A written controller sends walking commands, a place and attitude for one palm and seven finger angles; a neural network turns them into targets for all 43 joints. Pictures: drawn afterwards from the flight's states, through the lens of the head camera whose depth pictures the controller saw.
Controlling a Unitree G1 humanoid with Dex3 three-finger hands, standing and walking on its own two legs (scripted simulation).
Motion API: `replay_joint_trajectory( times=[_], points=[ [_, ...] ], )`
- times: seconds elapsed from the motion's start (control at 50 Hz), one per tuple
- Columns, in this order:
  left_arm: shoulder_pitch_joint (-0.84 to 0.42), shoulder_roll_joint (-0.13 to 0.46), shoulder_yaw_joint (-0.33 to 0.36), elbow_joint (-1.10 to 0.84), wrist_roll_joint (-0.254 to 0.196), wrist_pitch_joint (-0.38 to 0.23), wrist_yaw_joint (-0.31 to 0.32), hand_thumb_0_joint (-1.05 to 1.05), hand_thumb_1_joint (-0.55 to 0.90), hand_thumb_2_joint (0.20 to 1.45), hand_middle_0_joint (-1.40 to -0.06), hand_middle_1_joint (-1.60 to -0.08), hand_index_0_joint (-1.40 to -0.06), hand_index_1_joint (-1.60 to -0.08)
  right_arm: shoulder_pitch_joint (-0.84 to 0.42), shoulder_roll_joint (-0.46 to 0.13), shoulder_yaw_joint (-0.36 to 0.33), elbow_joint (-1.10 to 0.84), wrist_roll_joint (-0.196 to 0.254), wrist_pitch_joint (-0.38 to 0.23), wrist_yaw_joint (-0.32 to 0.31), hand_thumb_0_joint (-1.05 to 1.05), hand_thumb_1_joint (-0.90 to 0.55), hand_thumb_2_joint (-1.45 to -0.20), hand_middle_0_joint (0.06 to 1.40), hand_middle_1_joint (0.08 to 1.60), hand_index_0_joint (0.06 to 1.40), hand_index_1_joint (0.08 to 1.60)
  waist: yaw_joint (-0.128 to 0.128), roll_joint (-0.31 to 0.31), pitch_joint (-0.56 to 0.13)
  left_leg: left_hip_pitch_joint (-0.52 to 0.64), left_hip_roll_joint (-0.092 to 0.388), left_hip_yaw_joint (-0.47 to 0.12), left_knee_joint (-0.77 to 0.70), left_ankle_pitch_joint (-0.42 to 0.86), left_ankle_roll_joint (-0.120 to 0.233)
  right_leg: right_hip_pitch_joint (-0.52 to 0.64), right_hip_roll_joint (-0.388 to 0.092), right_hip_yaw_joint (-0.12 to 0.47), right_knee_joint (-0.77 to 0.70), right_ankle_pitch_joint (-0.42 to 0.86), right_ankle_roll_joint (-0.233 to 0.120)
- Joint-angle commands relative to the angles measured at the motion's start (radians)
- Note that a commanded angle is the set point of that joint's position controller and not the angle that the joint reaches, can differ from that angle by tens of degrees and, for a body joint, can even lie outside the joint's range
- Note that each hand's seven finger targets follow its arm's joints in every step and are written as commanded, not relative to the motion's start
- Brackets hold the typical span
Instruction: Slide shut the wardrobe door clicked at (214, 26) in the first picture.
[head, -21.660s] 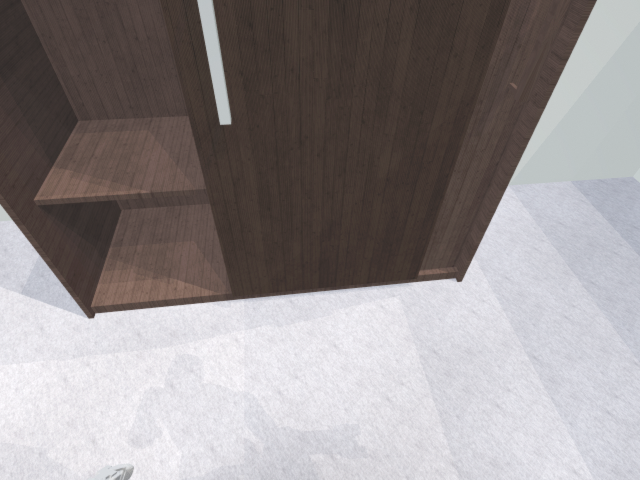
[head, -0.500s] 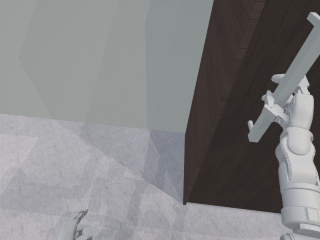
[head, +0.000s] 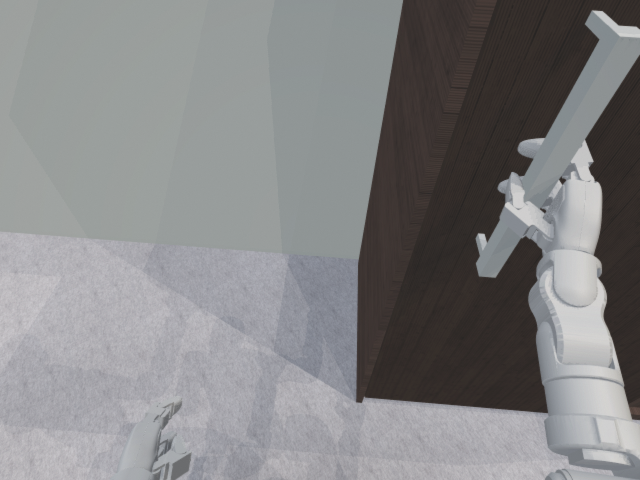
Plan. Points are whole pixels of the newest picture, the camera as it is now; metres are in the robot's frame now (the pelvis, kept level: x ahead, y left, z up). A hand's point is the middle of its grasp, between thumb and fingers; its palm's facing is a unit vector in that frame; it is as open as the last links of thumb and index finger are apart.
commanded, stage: stop walking and hold the door there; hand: right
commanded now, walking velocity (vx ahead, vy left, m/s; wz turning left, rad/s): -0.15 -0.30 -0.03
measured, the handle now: (530, 171) +0.44 -0.21 +0.19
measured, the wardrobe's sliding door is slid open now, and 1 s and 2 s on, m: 0.00 0.00 0.00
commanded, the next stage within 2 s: loosen the grip on the handle in 1.32 s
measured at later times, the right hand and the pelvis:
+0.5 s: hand (514, 208) +0.39 -0.19 +0.17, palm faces +0.19 +0.97 -0.14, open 6.3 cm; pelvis -0.02 -0.03 -0.01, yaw +1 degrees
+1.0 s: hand (515, 206) +0.39 -0.19 +0.17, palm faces +0.23 +0.96 -0.16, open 6.3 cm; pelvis -0.01 +0.00 +0.00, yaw +1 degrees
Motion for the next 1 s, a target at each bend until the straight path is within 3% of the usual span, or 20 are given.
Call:
replay_joint_trajectory(
  times=[0.0,0.1,0.2,0.26,0.3,0.36,0.4,0.44,0.46,0.48,0.52,0.54,0.58,0.62,0.64,0.72,0.86,0.9,0.94,0.98],
  points=[
    [-0.072,0.128,0.039,-0.146,0.004,-0.037,0.01,0.0,0.9,0.9,-0.2,-0.3,-0.2,-0.3,-0.34,-0.163,-0.013,-0.29,-0.031,-0.094,0.011,0.0,-0.9,-0.9,0.45,1.4,0.45,1.4,-0.003,-0.04,-0.318,0.032,0.1,-0.042,-0.013,0.357,0.055,0.192,-0.142,0.14,-0.04,0.304,0.002],
    [-0.096,0.125,0.045,-0.175,-0.003,-0.005,0.011,0.0,0.9,0.9,-0.2,-0.3,-0.2,-0.3,-0.34,-0.143,0.007,-0.34,-0.032,-0.091,0.011,0.0,-0.9,-0.9,0.45,1.4,0.45,1.4,-0.005,0.024,-0.344,0.077,0.173,-0.085,0.042,0.582,0.072,0.154,-0.12,0.13,0.034,0.342,0.016],
    [-0.115,0.124,0.048,-0.188,-0.006,0.029,0.015,0.0,0.9,0.9,-0.2,-0.3,-0.2,-0.3,-0.371,-0.171,-0.019,-0.34,-0.036,-0.076,0.001,0.0,-0.9,-0.9,0.45,1.4,0.45,1.4,-0.009,0.093,-0.361,0.088,0.248,-0.125,0.08,0.611,0.089,0.1,-0.094,0.127,0.039,0.242,0.021],
    [-0.13,0.123,0.045,-0.194,-0.005,0.039,0.016,0.0,0.9,0.9,-0.2,-0.3,-0.2,-0.3,-0.386,-0.166,-0.014,-0.336,-0.035,-0.071,0.0,0.0,-0.9,-0.9,0.45,1.4,0.45,1.4,-0.012,0.091,-0.366,0.061,0.229,-0.08,0.117,0.514,0.072,0.113,-0.107,0.14,0.006,0.252,0.008],
    [-0.134,0.125,0.045,-0.196,-0.004,0.04,0.013,0.0,0.9,0.9,-0.2,-0.3,-0.2,-0.3,-0.393,-0.169,-0.017,-0.321,-0.039,-0.075,0.002,0.0,-0.9,-0.9,0.45,1.4,0.45,1.4,-0.015,0.047,-0.374,0.02,0.199,-0.04,0.154,0.388,0.062,0.131,-0.125,0.156,0.0,0.273,-0.005],
    [-0.141,0.12,0.038,-0.206,-0.009,0.025,0.002,0.0,0.9,0.9,-0.2,-0.3,-0.2,-0.3,-0.435,-0.102,0.043,-0.358,-0.034,-0.091,0.017,0.0,-0.9,-0.9,0.45,1.4,0.45,1.4,-0.018,-0.109,-0.355,-0.098,0.108,0.078,0.256,-0.019,0.032,0.197,-0.196,0.21,-0.04,0.381,-0.061],
    [-0.106,0.117,0.025,-0.196,0.002,0.003,-0.006,0.0,0.9,0.9,-0.2,-0.3,-0.2,-0.3,-0.461,-0.064,0.074,-0.355,-0.036,-0.102,0.027,0.0,-0.9,-0.9,0.45,1.4,0.45,1.4,-0.014,-0.121,-0.335,-0.117,0.078,0.121,0.284,-0.186,0.03,0.194,-0.231,0.229,-0.068,0.415,-0.084],
    [-0.085,0.129,0.023,-0.183,0.008,-0.014,-0.008,0.0,0.9,0.9,-0.2,-0.3,-0.2,-0.3,-0.474,-0.117,0.032,-0.347,-0.038,-0.108,0.022,0.0,-0.9,-0.9,0.45,1.4,0.45,1.4,-0.015,-0.062,-0.335,-0.093,0.077,0.12,0.193,-0.137,0.034,0.217,-0.233,0.235,-0.033,0.477,-0.08],
    [-0.082,0.135,0.024,-0.174,0.01,-0.019,-0.009,0.0,0.9,0.9,-0.2,-0.3,-0.2,-0.3,-0.463,-0.166,-0.012,-0.33,-0.044,-0.112,0.018,0.0,-0.9,-0.9,0.45,1.4,0.45,1.4,-0.019,-0.052,-0.338,-0.063,0.081,0.112,0.121,-0.067,0.038,0.223,-0.222,0.216,-0.004,0.489,-0.062],
    [-0.078,0.136,0.025,-0.17,0.01,-0.022,-0.008,0.0,0.9,0.9,-0.2,-0.3,-0.2,-0.3,-0.45,-0.218,-0.062,-0.307,-0.045,-0.114,0.015,0.0,-0.9,-0.9,0.45,1.4,0.45,1.4,-0.02,0.0,-0.347,-0.012,0.083,0.101,0.074,0.041,0.041,0.209,-0.199,0.205,0.015,0.461,-0.039],
    [-0.069,0.142,0.034,-0.165,0.006,-0.017,0.001,0.0,0.9,0.9,-0.2,-0.3,-0.2,-0.3,-0.441,-0.234,-0.083,-0.248,-0.032,-0.111,0.019,0.0,-0.9,-0.9,0.45,1.4,0.45,1.4,-0.009,0.111,-0.33,0.065,0.115,0.04,0.064,0.241,0.054,0.108,-0.153,0.187,0.01,0.287,-0.003],
    [-0.079,0.129,0.028,-0.167,0.006,-0.017,0.004,0.0,0.9,0.9,-0.2,-0.3,-0.2,-0.3,-0.464,-0.186,-0.041,-0.262,-0.027,-0.116,0.024,0.0,-0.9,-0.9,0.45,1.4,0.45,1.4,-0.004,0.08,-0.33,0.056,0.127,0.016,0.069,0.276,0.06,0.107,-0.139,0.17,-0.006,0.227,0.006],
    [-0.076,0.124,0.022,-0.154,0.009,-0.023,0.007,0.0,0.9,0.9,-0.2,-0.3,-0.2,-0.3,-0.474,-0.167,-0.023,-0.267,-0.026,-0.124,0.024,0.0,-0.9,-0.9,0.45,1.4,0.45,1.4,-0.009,-0.022,-0.332,0.016,0.101,0.044,0.087,0.182,0.05,0.147,-0.157,0.184,-0.068,0.213,0.004],
    [-0.074,0.124,0.02,-0.151,0.011,-0.028,0.011,0.0,0.9,0.9,-0.2,-0.3,-0.2,-0.3,-0.458,-0.176,-0.026,-0.256,-0.027,-0.124,0.025,0.0,-0.9,-0.9,0.45,1.4,0.45,1.4,-0.011,-0.069,-0.322,-0.011,0.078,0.074,0.087,0.088,0.037,0.172,-0.184,0.201,-0.097,0.243,-0.01],
    [-0.07,0.124,0.019,-0.148,0.012,-0.03,0.012,0.0,0.9,0.9,-0.2,-0.3,-0.2,-0.3,-0.451,-0.202,-0.053,-0.24,-0.03,-0.125,0.022,0.0,-0.9,-0.9,0.45,1.4,0.45,1.4,-0.016,-0.056,-0.32,-0.018,0.071,0.079,0.077,0.067,0.035,0.183,-0.189,0.197,-0.096,0.253,-0.013],
    [-0.059,0.127,0.021,-0.142,0.009,-0.034,0.012,0.0,0.9,0.9,-0.2,-0.3,-0.2,-0.3,-0.441,-0.194,-0.039,-0.228,-0.029,-0.123,0.023,0.0,-0.9,-0.9,0.45,1.4,0.45,1.4,-0.009,-0.011,-0.315,0.034,0.081,0.058,0.026,0.14,0.041,0.149,-0.171,0.186,-0.081,0.23,-0.01],
    [-0.055,0.134,0.03,-0.139,0.003,-0.031,0.02,0.0,0.9,0.9,-0.2,-0.3,-0.2,-0.3,-0.414,-0.248,-0.085,-0.194,-0.026,-0.117,0.016,0.0,-0.9,-0.9,0.45,1.4,0.45,1.4,-0.007,-0.009,-0.32,0.048,0.103,0.005,-0.019,0.209,0.051,0.14,-0.144,0.157,-0.066,0.175,-0.003],
    [-0.057,0.131,0.029,-0.143,0.002,-0.032,0.021,0.0,0.9,0.9,-0.2,-0.3,-0.2,-0.3,-0.41,-0.229,-0.067,-0.196,-0.026,-0.117,0.018,0.0,-0.9,-0.9,0.45,1.4,0.45,1.4,-0.005,-0.02,-0.316,0.049,0.103,0.003,-0.026,0.211,0.052,0.136,-0.143,0.156,-0.069,0.173,-0.003],
    [-0.052,0.14,0.034,-0.14,0.0,-0.026,0.024,0.0,0.9,0.9,-0.2,-0.3,-0.2,-0.3,-0.375,-0.275,-0.109,-0.161,-0.023,-0.108,0.012,0.0,-0.9,-0.9,0.45,1.4,0.45,1.4,-0.005,-0.001,-0.304,0.047,0.108,-0.011,-0.041,0.225,0.052,0.128,-0.138,0.155,-0.062,0.165,-0.004],
    [-0.057,0.134,0.033,-0.146,-0.001,-0.026,0.023,0.0,0.9,0.9,-0.2,-0.3,-0.2,-0.3,-0.386,-0.249,-0.086,-0.174,-0.022,-0.11,0.015,0.0,-0.9,-0.9,0.45,1.4,0.45,1.4,-0.002,-0.002,-0.308,0.051,0.11,-0.015,-0.044,0.237,0.055,0.132,-0.137,0.154,-0.062,0.171,-0.002]
  ],
)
